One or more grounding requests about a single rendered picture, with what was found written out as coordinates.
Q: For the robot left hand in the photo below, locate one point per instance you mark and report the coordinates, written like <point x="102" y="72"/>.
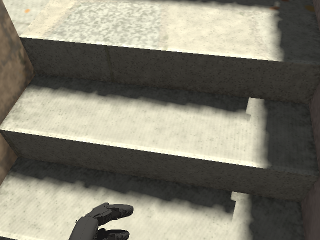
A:
<point x="86" y="228"/>

